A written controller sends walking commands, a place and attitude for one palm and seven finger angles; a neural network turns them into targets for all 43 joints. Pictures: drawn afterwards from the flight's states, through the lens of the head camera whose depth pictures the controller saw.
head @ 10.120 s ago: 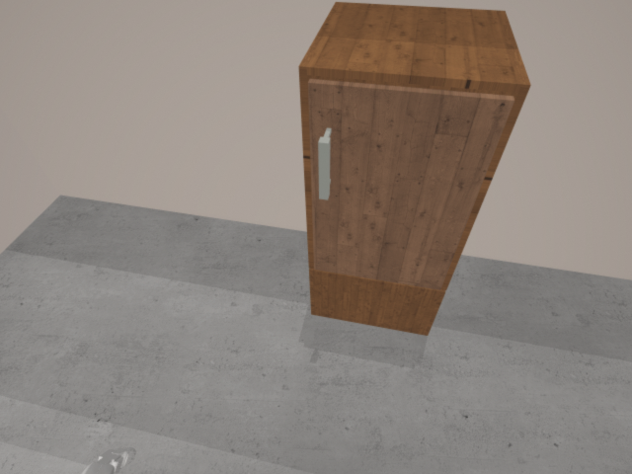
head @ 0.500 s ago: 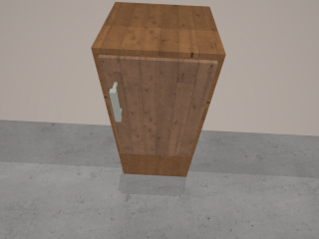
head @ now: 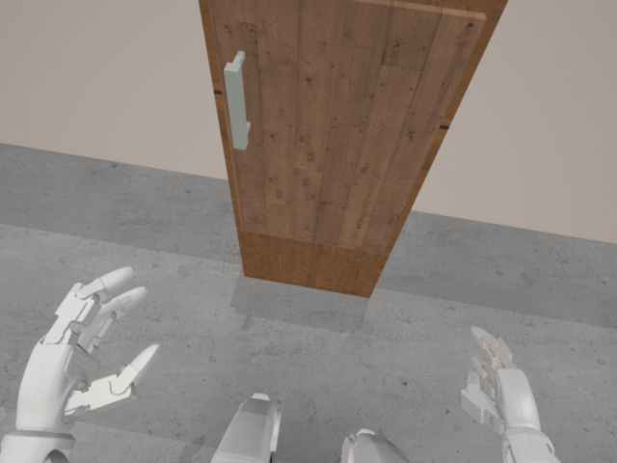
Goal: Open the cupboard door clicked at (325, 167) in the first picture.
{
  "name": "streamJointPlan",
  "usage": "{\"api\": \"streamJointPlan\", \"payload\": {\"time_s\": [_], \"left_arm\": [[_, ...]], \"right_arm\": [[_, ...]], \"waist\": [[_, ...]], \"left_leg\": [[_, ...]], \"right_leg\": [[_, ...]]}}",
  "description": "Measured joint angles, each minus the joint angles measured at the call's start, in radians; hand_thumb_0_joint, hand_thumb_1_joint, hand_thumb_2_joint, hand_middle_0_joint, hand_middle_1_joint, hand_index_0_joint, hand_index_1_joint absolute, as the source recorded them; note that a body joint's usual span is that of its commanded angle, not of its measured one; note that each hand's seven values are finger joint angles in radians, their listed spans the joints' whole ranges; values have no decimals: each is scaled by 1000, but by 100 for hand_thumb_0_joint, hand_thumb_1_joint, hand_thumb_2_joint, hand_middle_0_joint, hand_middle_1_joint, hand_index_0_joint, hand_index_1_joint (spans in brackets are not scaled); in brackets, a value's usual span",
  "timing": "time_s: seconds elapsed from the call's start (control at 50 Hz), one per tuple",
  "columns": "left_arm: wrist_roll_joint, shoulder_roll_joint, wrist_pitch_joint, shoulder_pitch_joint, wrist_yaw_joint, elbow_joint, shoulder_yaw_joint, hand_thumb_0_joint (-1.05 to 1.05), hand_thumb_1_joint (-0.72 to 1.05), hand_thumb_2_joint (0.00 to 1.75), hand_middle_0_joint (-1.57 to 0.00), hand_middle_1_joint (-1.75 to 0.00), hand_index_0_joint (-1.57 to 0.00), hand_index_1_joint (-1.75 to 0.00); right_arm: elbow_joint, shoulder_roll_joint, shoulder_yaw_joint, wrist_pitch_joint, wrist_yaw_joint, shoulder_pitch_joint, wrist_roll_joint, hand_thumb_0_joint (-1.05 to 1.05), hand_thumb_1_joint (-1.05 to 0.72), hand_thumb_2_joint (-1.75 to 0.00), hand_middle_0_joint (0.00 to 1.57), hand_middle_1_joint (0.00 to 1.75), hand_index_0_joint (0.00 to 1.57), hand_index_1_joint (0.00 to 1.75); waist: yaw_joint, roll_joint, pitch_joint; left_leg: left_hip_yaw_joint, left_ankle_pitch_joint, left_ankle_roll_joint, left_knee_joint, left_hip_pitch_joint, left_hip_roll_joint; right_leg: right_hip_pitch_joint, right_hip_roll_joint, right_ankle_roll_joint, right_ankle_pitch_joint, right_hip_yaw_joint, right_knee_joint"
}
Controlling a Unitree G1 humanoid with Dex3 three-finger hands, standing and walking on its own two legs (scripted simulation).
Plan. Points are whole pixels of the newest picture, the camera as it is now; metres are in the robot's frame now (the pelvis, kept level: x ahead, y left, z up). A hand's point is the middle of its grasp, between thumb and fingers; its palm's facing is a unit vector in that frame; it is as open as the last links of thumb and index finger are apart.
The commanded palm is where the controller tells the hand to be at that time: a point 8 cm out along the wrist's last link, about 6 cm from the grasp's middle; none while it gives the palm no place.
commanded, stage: raise the hand with hooked fingers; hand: left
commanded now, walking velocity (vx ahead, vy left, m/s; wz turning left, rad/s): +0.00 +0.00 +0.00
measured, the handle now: (240, 102) +0.63 +0.21 +0.07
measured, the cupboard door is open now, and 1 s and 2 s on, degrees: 0 0 0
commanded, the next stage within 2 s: move the hooked fingers beside the handle in 1.52 s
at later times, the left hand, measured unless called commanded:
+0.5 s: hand (127, 312) +0.26 +0.25 +0.05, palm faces -0.07 -1.00 -0.05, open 12.6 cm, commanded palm +0.24 +0.31 +0.07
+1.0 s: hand (77, 255) +0.30 +0.32 +0.08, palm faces +0.00 -1.00 -0.07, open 14.0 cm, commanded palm +0.28 +0.36 +0.08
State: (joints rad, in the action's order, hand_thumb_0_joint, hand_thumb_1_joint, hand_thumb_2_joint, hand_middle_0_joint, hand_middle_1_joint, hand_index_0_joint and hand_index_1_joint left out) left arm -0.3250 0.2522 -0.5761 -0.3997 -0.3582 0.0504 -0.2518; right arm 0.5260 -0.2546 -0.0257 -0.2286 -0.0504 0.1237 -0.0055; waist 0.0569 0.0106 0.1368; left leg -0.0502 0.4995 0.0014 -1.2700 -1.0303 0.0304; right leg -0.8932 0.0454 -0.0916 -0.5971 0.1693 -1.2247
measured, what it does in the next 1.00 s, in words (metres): stands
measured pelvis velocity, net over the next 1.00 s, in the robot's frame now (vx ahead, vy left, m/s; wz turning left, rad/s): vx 0.01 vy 0.05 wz -0.03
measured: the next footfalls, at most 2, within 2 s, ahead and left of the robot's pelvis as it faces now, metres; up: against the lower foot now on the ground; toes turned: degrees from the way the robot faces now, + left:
none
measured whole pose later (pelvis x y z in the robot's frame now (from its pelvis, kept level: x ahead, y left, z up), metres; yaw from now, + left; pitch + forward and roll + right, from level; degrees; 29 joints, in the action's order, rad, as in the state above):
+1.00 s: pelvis +0.01 +0.05 +0.03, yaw -2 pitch +15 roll -4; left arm -0.35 0.42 -0.38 -0.02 -0.49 0.37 -0.41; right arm 0.54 -0.26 0.04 -0.18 -0.05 0.25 -0.03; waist 0.00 -0.02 0.12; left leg 0.02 0.44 0.07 -1.10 -0.92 0.01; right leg -0.80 0.02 -0.02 -0.51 0.10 -1.04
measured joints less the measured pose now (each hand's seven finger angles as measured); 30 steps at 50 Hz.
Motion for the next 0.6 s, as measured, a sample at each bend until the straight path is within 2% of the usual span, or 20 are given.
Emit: {"api": "streamJointPlan", "payload": {"time_s": [0.06,0.14,0.18,0.2,0.24,0.3,0.38,0.42,0.5,0.6], "left_arm": [[0,37,37,97,-47,1,15,1,35,67,-23,-66,-23,-65],[-9,85,227,195,-100,84,16,1,26,63,-24,-72,-24,-71],[-22,89,305,193,-88,108,-6,1,21,61,-24,-75,-25,-74],[-29,85,321,182,-74,114,-21,1,19,60,-25,-76,-25,-76],[-36,70,311,152,-31,109,-55,1,14,58,-25,-79,-25,-79],[-35,49,225,117,22,99,-89,0,8,55,-26,-84,-26,-83],[-22,53,125,128,7,133,-88,0,-2,51,-26,-90,-26,-89],[-23,59,117,144,-28,160,-71,0,-6,49,-26,-93,-26,-92],[-22,71,144,165,-76,185,-50,0,-16,45,-27,-99,-27,-98],[-30,86,141,194,-48,165,-77,0,-28,40,-28,-106,-28,-106]], "right_arm": [[30,27,41,6,-8,7,-12,1,-90,-89,20,30,20,30],[39,62,77,44,-14,50,-30,2,-90,-89,21,30,20,30],[37,69,80,62,-15,86,-32,2,-90,-89,21,30,20,30],[38,70,77,66,-14,105,-32,2,-90,-89,21,30,20,30],[45,64,63,67,-12,141,-29,2,-90,-89,21,30,20,30],[64,41,34,59,-6,178,-24,2,-90,-89,21,30,20,30],[87,-4,10,47,-2,184,-25,2,-90,-89,21,30,20,30],[89,-21,3,42,-4,174,-30,2,-90,-89,21,30,20,30],[71,-30,2,30,-15,146,-36,2,-90,-89,20,30,20,30],[36,-12,17,20,-14,121,-31,2,-90,-89,20,30,20,30]], "waist": [[-10,-28,-5],[-45,-47,-17],[-65,-49,-15],[-71,-49,-11],[-79,-47,0],[-80,-45,12],[-76,-44,19],[-76,-43,15],[-80,-32,3],[-79,-16,-2]], "left_leg": [[-11,-6,-2,-11,-23,4],[11,-26,1,30,-3,10],[30,-36,5,65,23,11],[41,-40,8,82,36,12],[57,-44,12,110,58,14],[70,-45,20,130,72,11],[69,-38,31,113,51,1],[68,-35,37,103,42,-2],[72,-35,47,106,47,-4],[72,-43,52,130,73,-8]], "right_leg": [[-19,5,-1,8,10,-4],[-13,8,5,32,-12,26],[2,7,13,44,-32,53],[10,8,16,50,-42,66],[24,9,22,59,-60,90],[35,6,28,63,-72,107],[19,-4,37,54,-70,93],[12,-7,42,51,-69,86],[19,-9,49,56,-74,93],[50,-11,56,68,-74,126]]}}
